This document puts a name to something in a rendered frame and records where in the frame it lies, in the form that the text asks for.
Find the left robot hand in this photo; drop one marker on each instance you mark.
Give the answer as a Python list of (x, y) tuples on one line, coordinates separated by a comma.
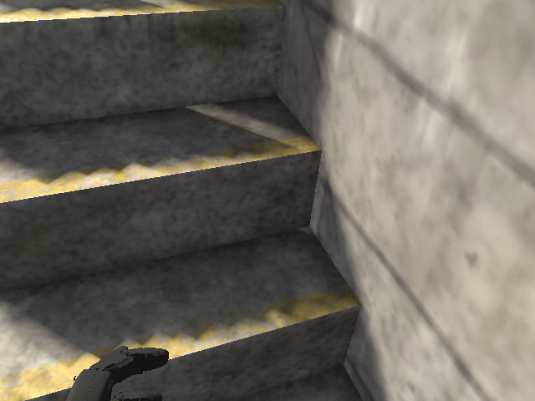
[(96, 383)]

